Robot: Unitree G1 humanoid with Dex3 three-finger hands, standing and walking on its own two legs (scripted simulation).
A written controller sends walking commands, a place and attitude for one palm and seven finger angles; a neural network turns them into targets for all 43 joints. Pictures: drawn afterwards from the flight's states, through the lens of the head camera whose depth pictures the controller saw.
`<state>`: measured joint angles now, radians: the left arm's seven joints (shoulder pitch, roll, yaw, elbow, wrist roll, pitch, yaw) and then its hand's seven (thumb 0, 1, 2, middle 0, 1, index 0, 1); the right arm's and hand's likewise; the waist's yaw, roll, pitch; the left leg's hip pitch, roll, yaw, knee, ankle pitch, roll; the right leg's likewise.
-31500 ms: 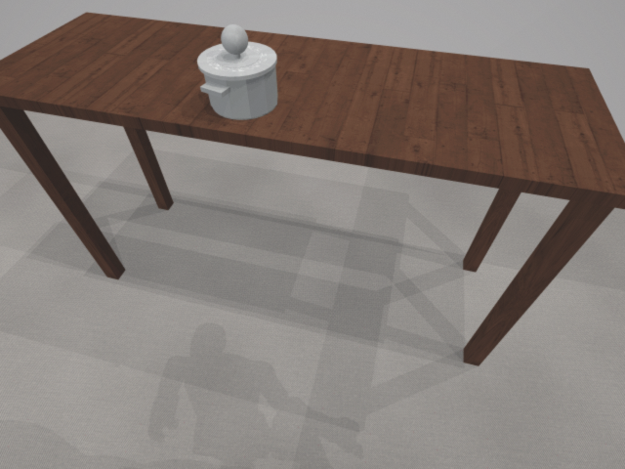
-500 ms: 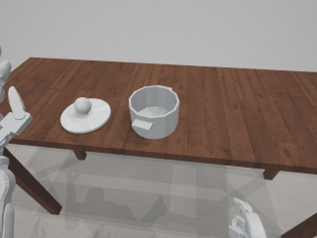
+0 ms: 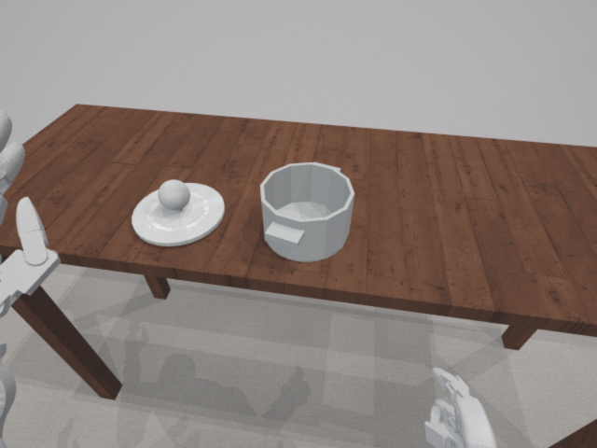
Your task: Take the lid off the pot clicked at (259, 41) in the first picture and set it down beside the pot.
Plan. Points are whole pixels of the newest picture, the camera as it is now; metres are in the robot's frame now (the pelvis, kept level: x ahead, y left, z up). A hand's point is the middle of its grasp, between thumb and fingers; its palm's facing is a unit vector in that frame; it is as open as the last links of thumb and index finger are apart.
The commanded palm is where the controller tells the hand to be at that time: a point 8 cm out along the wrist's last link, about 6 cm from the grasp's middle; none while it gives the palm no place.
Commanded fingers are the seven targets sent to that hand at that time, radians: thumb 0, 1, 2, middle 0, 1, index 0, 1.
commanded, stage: step back with the hand held close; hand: left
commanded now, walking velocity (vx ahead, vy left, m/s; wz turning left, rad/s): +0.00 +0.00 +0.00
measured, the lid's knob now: (174, 195) +0.47 +0.29 +0.08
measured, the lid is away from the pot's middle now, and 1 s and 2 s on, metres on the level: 0.23 0.23 0.23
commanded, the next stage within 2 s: stop stepping back and stand still in 1.48 s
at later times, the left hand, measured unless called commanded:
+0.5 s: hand (61, 281) +0.17 +0.24 +0.23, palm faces +0.32 -0.78 -0.54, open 7.4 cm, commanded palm +0.11 +0.30 +0.25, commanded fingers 0.00 0.90 0.90 -0.20 -0.30 -0.20 -0.30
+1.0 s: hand out of the picture +0.11 +0.25 +0.25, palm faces +0.46 -0.77 -0.44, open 7.4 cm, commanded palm +0.04 +0.30 +0.25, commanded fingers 0.00 0.90 0.90 -0.20 -0.30 -0.20 -0.30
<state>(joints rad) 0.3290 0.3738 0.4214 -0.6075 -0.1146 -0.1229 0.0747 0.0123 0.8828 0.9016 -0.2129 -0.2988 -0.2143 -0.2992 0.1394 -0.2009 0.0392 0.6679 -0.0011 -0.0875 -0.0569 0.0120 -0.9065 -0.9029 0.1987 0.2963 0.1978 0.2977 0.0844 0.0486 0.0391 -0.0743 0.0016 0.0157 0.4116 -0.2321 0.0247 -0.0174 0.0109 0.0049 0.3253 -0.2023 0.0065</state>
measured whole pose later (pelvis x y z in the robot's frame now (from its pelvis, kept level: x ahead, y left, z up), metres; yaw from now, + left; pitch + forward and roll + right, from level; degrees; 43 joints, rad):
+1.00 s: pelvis -0.09 +0.03 -0.02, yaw +0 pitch +1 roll -4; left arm 0.46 0.48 0.56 -0.77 -0.06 -0.30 0.14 0.01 0.88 0.90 -0.22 -0.30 -0.22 -0.30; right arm 0.24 -0.19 -0.01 0.58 0.01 -0.09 -0.05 0.01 -0.91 -0.90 0.20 0.30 0.20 0.30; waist -0.02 0.02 0.01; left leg -0.45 0.02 0.02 0.60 -0.17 0.06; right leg -0.33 0.06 0.02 0.68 -0.33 0.00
